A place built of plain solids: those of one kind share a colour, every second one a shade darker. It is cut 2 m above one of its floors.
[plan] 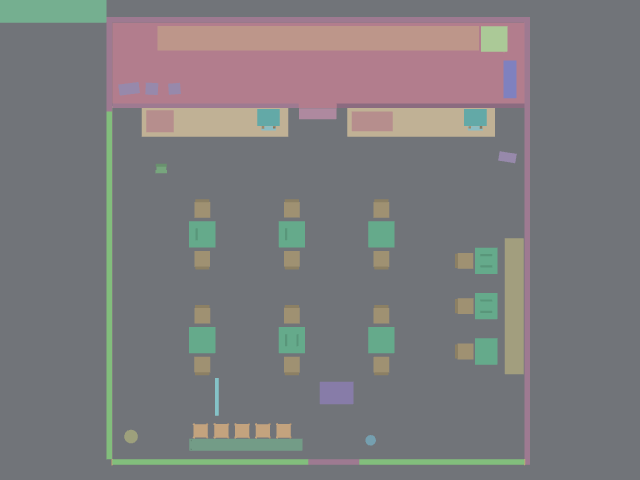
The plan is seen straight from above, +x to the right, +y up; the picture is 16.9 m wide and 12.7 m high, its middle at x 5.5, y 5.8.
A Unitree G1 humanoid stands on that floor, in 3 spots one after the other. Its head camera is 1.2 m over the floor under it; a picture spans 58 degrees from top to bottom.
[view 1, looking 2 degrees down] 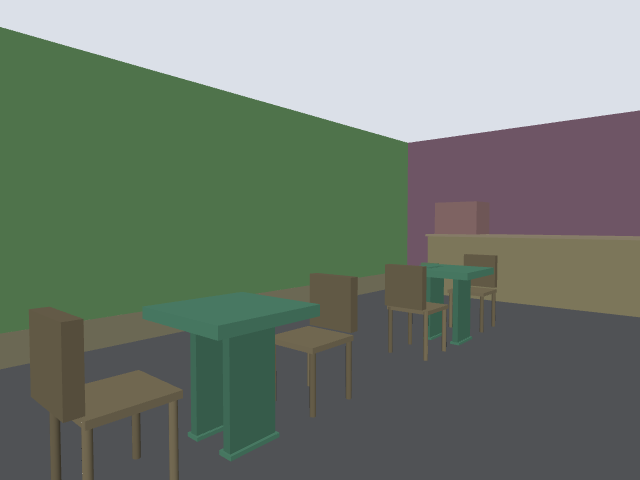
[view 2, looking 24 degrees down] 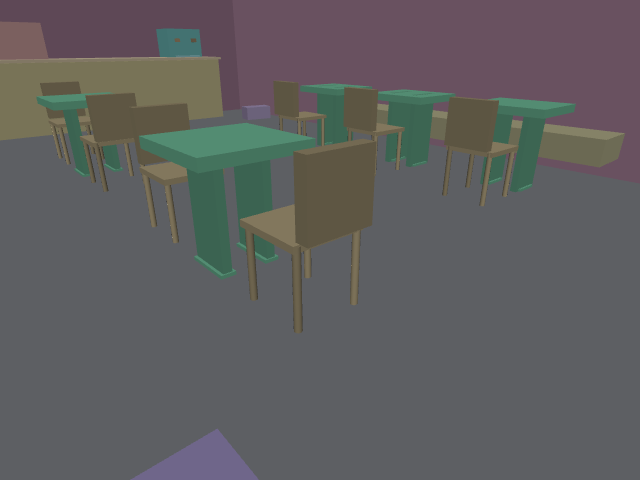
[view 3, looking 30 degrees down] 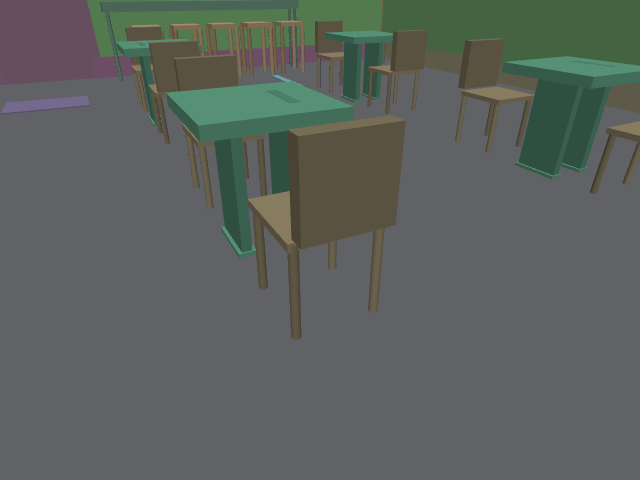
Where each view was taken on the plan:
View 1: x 4.34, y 1.65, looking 131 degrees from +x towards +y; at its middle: window_wall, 6.62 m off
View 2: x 5.94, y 1.00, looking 49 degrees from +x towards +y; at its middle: side_chair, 1.77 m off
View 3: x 5.44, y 7.99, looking -117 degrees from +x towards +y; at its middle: side_chair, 1.44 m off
